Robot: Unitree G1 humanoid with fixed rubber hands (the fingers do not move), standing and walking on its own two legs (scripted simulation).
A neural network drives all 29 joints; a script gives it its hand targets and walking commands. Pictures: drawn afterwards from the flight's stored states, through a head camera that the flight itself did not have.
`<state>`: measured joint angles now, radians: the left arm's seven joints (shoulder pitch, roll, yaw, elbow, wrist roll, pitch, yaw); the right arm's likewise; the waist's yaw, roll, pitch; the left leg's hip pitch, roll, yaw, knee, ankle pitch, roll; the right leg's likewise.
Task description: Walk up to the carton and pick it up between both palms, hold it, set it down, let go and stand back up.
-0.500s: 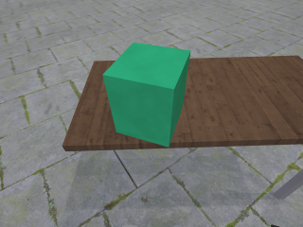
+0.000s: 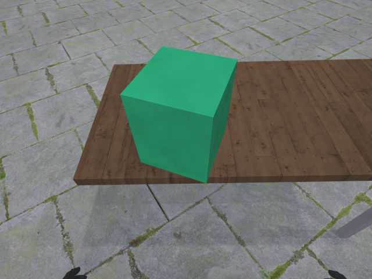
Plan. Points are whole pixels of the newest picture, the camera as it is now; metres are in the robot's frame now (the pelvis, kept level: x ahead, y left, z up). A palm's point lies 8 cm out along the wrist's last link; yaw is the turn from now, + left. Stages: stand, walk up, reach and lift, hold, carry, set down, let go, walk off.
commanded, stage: walk up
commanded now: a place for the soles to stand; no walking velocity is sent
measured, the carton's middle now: (184, 115) +0.49 +0.03 +0.05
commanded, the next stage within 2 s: stand in 0.78 s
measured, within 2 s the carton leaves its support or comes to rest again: neither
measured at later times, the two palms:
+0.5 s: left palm out of the picture +0.11 +0.32 -0.11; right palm out of the picture +0.13 -0.30 -0.10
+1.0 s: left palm out of the picture +0.10 +0.32 -0.11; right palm (335, 267) +0.16 -0.30 -0.10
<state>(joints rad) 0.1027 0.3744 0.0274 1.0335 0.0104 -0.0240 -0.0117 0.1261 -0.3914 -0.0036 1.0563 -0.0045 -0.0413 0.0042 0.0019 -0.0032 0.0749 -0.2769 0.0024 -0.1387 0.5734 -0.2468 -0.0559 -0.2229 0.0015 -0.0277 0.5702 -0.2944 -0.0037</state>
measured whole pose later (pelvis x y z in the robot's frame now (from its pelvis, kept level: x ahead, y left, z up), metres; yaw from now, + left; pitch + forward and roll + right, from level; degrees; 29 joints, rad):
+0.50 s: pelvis +0.02 +0.00 +0.00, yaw +2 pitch -3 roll -1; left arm 0.06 0.38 0.04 1.05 0.00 0.00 -0.01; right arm 0.08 -0.38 0.00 1.07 0.00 -0.03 -0.01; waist 0.01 -0.01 0.09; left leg -0.24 -0.01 -0.15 0.55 -0.26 -0.05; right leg -0.16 -0.02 -0.06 0.53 -0.31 0.01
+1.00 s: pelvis +0.03 +0.00 +0.01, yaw +3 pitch -3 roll -1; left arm 0.06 0.38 0.05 1.08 0.00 0.00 -0.01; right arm 0.07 -0.37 0.00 1.06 0.00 -0.03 -0.01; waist 0.02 0.00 0.08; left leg -0.21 -0.01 -0.17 0.51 -0.25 -0.05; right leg -0.12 -0.02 -0.08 0.48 -0.31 0.00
